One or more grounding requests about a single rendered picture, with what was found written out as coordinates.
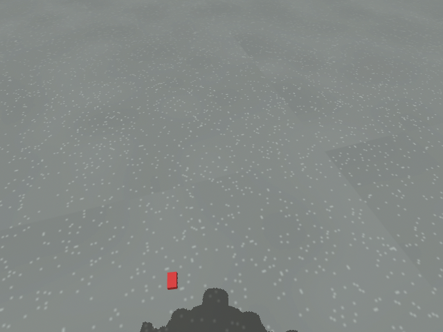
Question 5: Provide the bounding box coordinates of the small box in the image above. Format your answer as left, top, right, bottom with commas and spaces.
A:
167, 272, 177, 290

